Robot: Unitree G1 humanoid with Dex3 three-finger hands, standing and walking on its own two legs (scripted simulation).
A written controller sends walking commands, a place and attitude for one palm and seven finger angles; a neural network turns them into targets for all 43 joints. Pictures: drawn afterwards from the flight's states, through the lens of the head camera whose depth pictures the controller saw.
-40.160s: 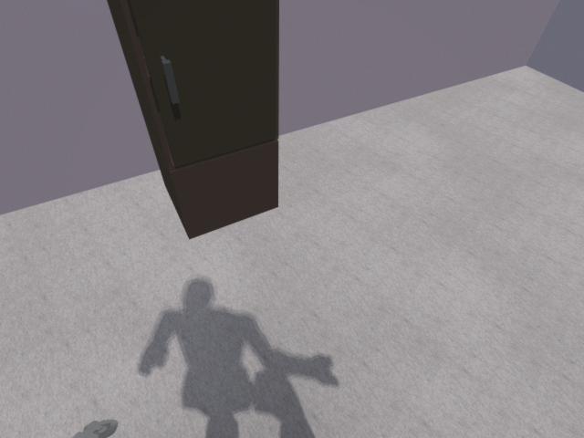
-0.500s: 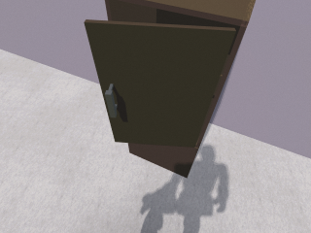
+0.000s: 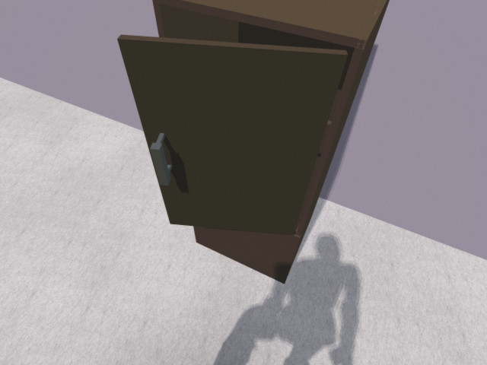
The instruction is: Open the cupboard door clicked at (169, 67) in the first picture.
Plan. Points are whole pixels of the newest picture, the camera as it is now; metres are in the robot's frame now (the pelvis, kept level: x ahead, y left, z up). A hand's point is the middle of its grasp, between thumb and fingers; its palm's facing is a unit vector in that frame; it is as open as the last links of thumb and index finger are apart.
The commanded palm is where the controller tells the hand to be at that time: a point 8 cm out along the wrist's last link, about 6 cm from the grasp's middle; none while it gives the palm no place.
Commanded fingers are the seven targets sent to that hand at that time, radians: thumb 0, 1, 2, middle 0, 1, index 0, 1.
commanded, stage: come to a stop and stand still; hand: left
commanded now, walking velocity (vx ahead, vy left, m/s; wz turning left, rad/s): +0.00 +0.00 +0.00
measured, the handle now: (163, 159) +0.55 +0.22 -0.02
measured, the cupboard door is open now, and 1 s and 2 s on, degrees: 21 21 21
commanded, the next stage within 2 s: look again from close up in 0.78 s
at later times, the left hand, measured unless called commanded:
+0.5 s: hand out of the picture -0.01 +0.14 -0.18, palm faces +0.06 -0.99 -0.14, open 7.4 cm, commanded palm none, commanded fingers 0.00 0.90 0.90 -0.20 -0.30 -0.20 -0.30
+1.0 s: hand out of the picture +0.00 +0.17 -0.18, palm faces -0.01 -0.99 -0.15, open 7.4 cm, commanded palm none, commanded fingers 0.00 0.90 0.90 -0.20 -0.30 -0.20 -0.30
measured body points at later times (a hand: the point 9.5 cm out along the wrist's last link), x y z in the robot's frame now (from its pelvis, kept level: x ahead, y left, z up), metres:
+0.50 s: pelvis +0.03 +0.00 +0.00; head +0.03 +0.00 +0.45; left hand -0.01 +0.20 -0.16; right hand +0.02 -0.22 -0.16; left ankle +0.05 +0.14 -0.74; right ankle -0.04 -0.07 -0.74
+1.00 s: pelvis +0.03 +0.02 -0.01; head +0.05 +0.02 +0.44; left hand +0.00 +0.22 -0.17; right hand +0.02 -0.20 -0.17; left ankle +0.04 +0.14 -0.74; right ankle -0.04 -0.07 -0.74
